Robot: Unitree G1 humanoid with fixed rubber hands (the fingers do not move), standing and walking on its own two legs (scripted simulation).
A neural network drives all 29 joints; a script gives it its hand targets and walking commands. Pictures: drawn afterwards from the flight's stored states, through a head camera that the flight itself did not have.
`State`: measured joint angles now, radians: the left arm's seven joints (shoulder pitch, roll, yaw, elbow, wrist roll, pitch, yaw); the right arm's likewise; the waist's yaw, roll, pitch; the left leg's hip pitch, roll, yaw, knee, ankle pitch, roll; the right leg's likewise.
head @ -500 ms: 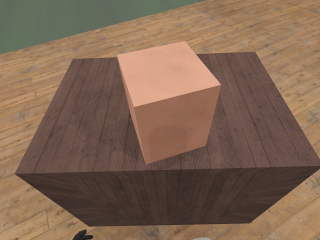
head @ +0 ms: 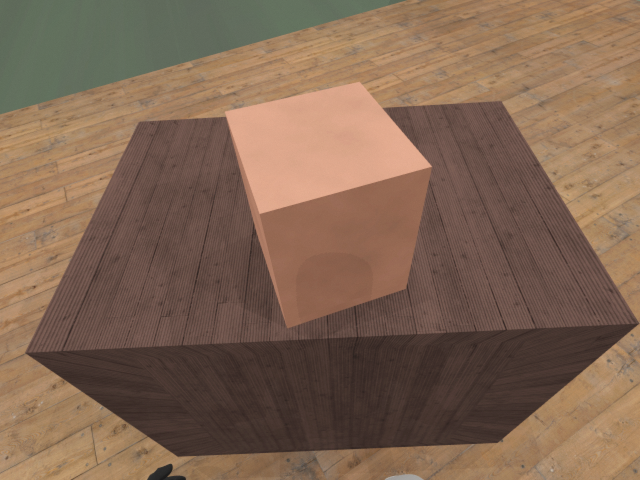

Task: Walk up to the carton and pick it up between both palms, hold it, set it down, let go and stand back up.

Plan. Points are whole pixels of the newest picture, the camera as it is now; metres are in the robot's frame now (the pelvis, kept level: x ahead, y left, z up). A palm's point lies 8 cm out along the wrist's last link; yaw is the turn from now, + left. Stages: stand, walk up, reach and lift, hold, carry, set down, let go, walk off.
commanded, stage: stand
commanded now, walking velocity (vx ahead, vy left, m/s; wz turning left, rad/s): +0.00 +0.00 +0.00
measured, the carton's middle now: (322, 207) +0.47 +0.02 +0.06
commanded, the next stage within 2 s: none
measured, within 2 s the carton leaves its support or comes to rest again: neither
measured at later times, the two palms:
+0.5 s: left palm out of the picture +0.09 +0.25 -0.11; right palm out of the picture +0.02 -0.27 -0.12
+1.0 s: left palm out of the picture +0.09 +0.25 -0.11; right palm out of the picture +0.03 -0.26 -0.13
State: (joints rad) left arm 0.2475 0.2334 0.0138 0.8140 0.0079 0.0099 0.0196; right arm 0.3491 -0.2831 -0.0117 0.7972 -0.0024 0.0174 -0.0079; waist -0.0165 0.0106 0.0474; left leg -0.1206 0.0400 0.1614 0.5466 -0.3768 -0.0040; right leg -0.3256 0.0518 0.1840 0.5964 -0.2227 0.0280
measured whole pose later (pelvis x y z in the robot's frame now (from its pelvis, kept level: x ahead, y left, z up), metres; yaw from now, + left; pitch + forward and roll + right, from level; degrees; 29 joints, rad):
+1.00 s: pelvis +0.00 +0.00 +0.00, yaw -1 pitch -3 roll +1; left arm 0.24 0.23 0.01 0.86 0.01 0.01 0.03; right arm 0.36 -0.28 -0.01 0.84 0.00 0.02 -0.01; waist -0.02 0.01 0.03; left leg -0.10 0.05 0.17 0.54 -0.39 -0.01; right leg -0.32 0.06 0.19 0.60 -0.23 0.03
